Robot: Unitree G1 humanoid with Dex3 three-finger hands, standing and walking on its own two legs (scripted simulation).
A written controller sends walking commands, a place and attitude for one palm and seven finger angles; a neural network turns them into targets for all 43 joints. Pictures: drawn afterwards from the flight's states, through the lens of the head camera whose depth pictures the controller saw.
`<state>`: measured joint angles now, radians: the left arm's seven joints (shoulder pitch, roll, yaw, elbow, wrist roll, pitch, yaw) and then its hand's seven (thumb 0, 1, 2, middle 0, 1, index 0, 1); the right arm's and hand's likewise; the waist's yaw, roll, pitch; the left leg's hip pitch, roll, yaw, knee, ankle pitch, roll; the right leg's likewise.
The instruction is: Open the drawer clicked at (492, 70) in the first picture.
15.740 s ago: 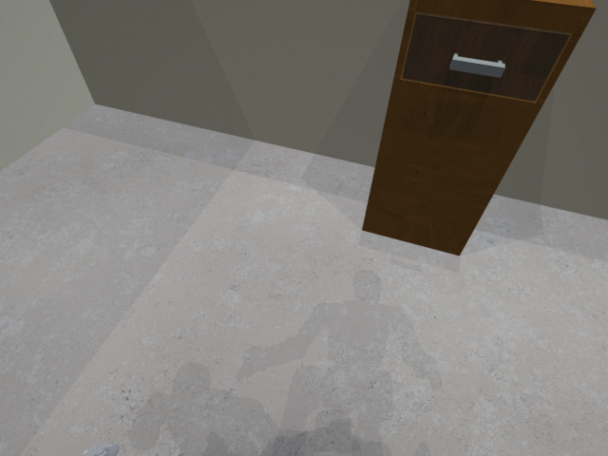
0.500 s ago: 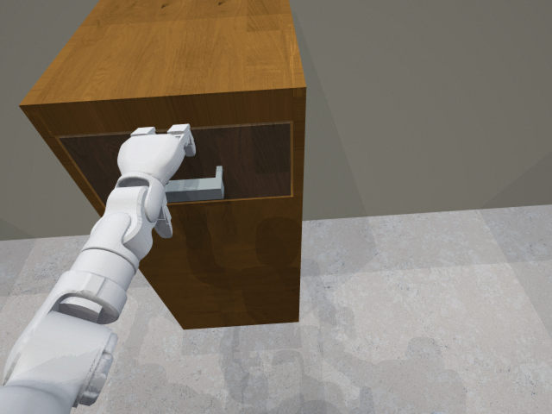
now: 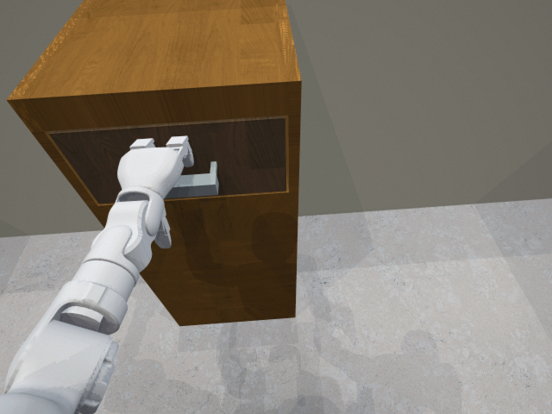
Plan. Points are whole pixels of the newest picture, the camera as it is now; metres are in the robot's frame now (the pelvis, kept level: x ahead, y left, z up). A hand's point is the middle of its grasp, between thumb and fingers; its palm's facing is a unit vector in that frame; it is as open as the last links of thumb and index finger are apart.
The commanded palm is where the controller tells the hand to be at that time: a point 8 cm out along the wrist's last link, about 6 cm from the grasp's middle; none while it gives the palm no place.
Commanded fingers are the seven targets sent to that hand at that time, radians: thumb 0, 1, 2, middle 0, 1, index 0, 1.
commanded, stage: lower the fingers behind the handle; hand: left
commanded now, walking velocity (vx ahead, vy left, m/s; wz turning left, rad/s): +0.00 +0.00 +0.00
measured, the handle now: (179, 177) +0.49 +0.19 +0.05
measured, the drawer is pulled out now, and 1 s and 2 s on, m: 0.00 0.00 0.00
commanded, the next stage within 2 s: close the thumb around the handle in 1.10 s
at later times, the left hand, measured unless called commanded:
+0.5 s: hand (168, 205) +0.44 +0.20 +0.04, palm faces -0.04 -0.03 -1.00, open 13.9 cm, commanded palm +0.42 +0.20 +0.10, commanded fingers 0.00 -0.50 0.30 -0.30 -1.20 -0.30 -1.20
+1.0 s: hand (171, 206) +0.44 +0.20 +0.03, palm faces -0.03 -0.05 -1.00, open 13.9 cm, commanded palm +0.41 +0.20 +0.09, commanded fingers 0.00 -0.50 0.30 -0.30 -1.20 -0.30 -1.20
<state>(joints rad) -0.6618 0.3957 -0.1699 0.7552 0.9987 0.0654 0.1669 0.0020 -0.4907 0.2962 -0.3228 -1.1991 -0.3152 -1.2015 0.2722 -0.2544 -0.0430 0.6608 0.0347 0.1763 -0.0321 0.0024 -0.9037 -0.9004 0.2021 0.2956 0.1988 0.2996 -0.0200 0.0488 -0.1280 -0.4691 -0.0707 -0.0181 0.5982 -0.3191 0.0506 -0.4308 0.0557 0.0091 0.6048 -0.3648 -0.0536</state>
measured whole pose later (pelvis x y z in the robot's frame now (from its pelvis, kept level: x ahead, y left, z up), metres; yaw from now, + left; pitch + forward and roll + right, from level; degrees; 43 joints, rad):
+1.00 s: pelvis +0.00 +0.01 -0.01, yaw -2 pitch +15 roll +0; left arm -0.66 0.38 -0.11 0.91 1.04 0.05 0.29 0.00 -0.49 0.30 -0.31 -1.21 -0.32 -1.20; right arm 0.32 -0.24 -0.05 0.66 0.02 0.17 -0.03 0.00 -0.90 -0.90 0.20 0.30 0.20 0.30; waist -0.06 0.05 -0.17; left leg -0.59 -0.05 0.01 0.69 -0.35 0.06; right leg -0.55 0.07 0.03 0.67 -0.38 -0.05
